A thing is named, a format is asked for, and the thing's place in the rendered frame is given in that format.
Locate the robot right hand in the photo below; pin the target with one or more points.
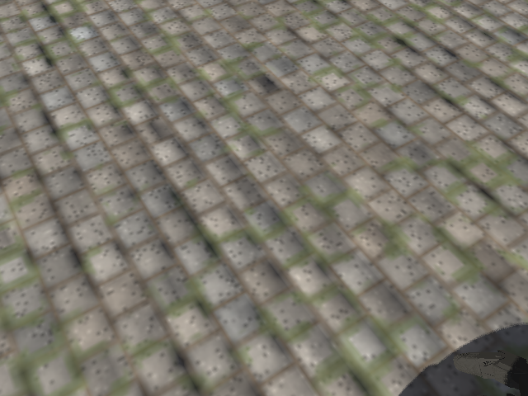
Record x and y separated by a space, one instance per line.
504 367

